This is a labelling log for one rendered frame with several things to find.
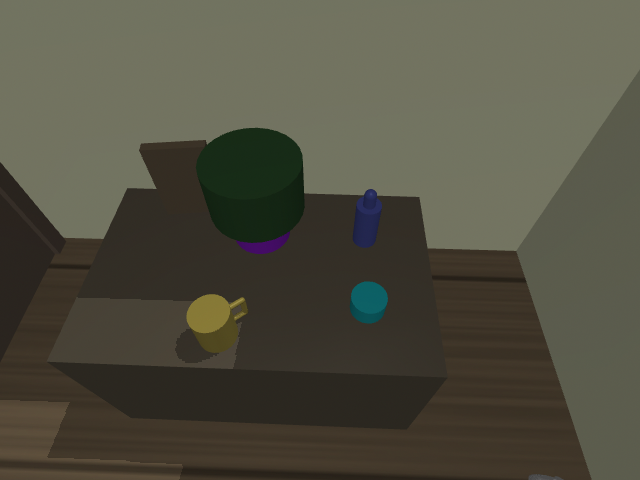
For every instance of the bed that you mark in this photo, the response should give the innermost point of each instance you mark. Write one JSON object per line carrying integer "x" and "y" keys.
{"x": 28, "y": 243}

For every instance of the potted plant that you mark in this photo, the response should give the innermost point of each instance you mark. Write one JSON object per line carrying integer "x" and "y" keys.
{"x": 253, "y": 185}

